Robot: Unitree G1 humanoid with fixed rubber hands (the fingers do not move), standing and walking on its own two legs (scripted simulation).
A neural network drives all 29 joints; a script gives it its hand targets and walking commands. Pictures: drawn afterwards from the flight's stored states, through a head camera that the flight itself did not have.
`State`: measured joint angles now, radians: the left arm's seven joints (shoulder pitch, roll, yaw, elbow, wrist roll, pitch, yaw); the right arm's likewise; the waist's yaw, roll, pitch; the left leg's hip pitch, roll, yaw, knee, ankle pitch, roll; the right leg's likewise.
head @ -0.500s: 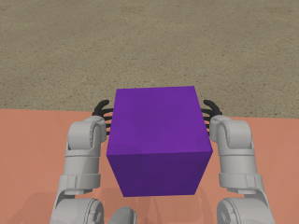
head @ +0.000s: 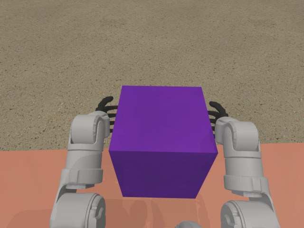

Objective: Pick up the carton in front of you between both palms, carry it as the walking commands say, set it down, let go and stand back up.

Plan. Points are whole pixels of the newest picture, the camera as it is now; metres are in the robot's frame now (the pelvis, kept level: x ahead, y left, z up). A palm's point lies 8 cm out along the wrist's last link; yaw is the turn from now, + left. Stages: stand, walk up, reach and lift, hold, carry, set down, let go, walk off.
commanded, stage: carry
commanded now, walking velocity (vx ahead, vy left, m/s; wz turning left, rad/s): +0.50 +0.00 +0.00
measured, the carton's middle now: (160, 144) +0.34 -0.01 +0.02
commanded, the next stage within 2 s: none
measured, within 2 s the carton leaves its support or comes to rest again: neither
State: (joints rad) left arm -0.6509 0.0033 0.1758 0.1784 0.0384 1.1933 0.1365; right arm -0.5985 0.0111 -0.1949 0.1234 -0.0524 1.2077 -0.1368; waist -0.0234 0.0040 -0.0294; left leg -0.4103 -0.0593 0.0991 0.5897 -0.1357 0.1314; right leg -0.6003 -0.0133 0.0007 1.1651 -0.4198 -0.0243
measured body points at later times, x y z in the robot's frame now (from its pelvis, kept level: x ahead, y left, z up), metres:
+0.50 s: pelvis +0.29 -0.04 -0.05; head +0.32 -0.05 +0.40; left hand +0.64 +0.12 +0.03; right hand +0.66 -0.18 +0.03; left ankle +0.20 +0.08 -0.67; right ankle +0.34 -0.08 -0.77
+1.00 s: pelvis +0.59 +0.01 -0.09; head +0.59 +0.01 +0.36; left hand +0.95 +0.16 +0.03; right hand +0.95 -0.14 +0.03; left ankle +0.65 +0.05 -0.81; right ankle +0.45 -0.09 -0.70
